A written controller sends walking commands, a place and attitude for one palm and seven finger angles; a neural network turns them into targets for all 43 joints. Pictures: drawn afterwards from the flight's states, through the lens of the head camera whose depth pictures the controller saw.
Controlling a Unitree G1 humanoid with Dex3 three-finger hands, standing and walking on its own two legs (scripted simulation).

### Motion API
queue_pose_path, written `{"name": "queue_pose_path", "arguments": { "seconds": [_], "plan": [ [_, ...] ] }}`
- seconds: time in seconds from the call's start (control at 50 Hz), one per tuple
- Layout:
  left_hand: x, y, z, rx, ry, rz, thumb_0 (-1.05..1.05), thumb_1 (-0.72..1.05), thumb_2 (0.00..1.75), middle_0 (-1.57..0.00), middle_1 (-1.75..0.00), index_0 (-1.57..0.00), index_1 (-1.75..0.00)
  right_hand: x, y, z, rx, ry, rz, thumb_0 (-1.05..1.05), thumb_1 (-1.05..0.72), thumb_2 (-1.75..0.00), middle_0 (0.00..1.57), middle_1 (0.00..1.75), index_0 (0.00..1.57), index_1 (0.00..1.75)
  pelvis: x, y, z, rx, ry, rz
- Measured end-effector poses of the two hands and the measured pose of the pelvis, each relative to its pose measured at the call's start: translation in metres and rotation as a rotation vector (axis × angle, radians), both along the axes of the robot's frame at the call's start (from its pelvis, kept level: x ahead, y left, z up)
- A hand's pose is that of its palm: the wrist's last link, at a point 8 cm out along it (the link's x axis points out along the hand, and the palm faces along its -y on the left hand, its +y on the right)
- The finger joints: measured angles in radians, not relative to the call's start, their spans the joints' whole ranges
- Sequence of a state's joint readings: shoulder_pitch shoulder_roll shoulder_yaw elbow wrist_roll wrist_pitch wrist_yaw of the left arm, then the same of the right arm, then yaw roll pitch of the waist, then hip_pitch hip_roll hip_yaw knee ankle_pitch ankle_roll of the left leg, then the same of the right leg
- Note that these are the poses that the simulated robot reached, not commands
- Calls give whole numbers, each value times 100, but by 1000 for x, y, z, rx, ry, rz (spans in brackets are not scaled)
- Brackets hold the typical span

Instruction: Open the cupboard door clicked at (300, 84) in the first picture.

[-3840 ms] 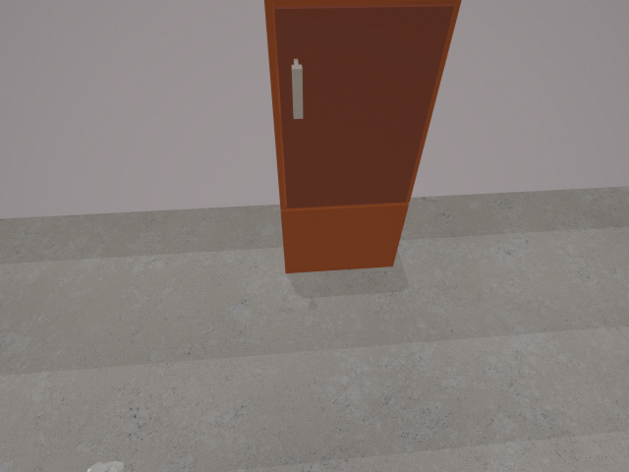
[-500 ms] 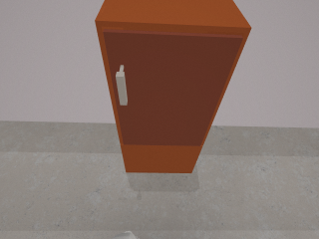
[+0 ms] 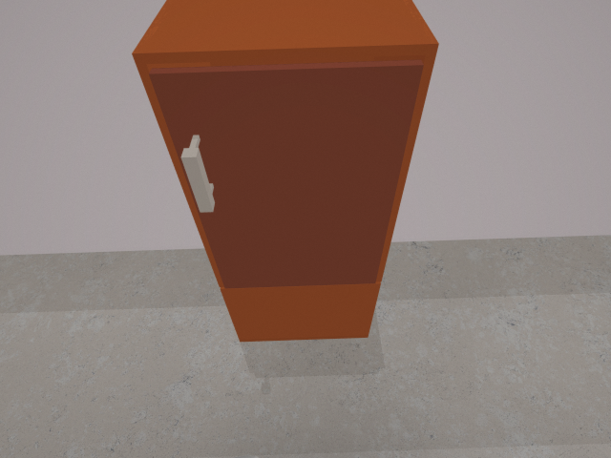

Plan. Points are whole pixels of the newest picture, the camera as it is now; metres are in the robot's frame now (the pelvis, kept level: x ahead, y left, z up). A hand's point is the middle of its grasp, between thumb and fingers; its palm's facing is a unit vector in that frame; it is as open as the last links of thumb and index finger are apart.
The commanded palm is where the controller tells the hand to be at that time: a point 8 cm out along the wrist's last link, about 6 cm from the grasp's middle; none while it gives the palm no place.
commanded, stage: come to a stop and stand still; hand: left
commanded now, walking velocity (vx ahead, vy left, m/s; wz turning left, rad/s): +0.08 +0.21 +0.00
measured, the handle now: (201, 173) +0.54 +0.23 +0.05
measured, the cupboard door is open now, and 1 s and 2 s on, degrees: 0 0 0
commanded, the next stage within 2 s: look again from close up in 0.84 s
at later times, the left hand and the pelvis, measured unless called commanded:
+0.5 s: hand out of the picture -0.01 +0.21 -0.17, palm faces +0.07 -0.98 -0.18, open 7.4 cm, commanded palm none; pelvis -0.01 +0.03 +0.01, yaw +1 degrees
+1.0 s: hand out of the picture -0.02 +0.20 -0.16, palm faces +0.02 -0.99 -0.17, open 7.4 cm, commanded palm none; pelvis -0.01 +0.04 +0.02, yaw +0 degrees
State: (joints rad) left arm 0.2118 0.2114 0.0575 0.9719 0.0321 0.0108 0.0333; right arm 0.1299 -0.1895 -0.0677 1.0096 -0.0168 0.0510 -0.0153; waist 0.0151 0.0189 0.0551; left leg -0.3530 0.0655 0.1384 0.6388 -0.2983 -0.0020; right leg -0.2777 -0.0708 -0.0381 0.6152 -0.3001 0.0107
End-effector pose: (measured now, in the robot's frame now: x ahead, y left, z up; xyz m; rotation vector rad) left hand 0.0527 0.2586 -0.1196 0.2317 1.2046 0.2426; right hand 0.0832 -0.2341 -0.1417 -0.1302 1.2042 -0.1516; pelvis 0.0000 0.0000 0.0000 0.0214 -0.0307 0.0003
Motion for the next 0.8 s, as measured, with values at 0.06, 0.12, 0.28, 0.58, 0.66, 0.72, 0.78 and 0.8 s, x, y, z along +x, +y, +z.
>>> {"name": "queue_pose_path", "arguments": {
  "seconds": [0.06, 0.12, 0.28, 0.58, 0.66, 0.72, 0.78, 0.8],
  "plan": [
    [-8, -14, 8, -11, 5, -9, 0, 91, 90, -19, -30, -19, -30, -20, -13, -1, 5, 48, -10, 0, -91, -90, 20, 30, 20, 30, -3, -5, 6, -1, -4, 3],
    [-16, -24, 13, -30, 25, -8, 0, 91, 89, -19, -30, -19, -30, -41, -22, 5, 1, 85, -17, 1, -91, -90, 20, 30, 20, 30, -5, -7, 13, 8, 5, 2],
    [-39, -22, 5, -85, 56, 25, 0, 91, 89, -20, -30, -20, -30, -82, -18, 18, -45, 187, 0, 1, -91, -90, 20, 30, 19, 30, -12, 2, 18, 5, 30, 19],
    [-73, -1, -14, -148, 182, 39, 0, 91, 90, -19, -30, -19, -30, -88, 47, 17, -28, 172, -3, 2, -94, -90, 20, 30, 20, 30, -12, 35, 16, -23, 15, 5],
    [-75, -5, -14, -160, 200, 29, 0, 91, 90, -19, -30, -19, -30, -90, 50, 17, -22, 173, -12, 2, -94, -90, 20, 30, 20, 30, -11, 38, 18, -24, 16, 0],
    [-76, -8, -14, -167, 209, 26, 0, 91, 90, -19, -30, -19, -30, -93, 53, 18, -19, 179, -17, 2, -94, -90, 20, 30, 20, 30, -10, 39, 19, -24, 16, -1],
    [-76, -9, -15, -170, 214, 26, 0, 92, 90, -19, -30, -19, -30, -97, 55, 18, -15, 188, -20, 1, -93, -90, 20, 30, 20, 30, -8, 39, 19, -24, 15, -1],
    [-76, -9, -15, -170, 215, 27, 0, 92, 90, -19, -30, -19, -30, -98, 56, 18, -14, 192, -21, 1, -93, -90, 20, 30, 20, 30, -8, 39, 19, -24, 14, -1]
  ]
}}
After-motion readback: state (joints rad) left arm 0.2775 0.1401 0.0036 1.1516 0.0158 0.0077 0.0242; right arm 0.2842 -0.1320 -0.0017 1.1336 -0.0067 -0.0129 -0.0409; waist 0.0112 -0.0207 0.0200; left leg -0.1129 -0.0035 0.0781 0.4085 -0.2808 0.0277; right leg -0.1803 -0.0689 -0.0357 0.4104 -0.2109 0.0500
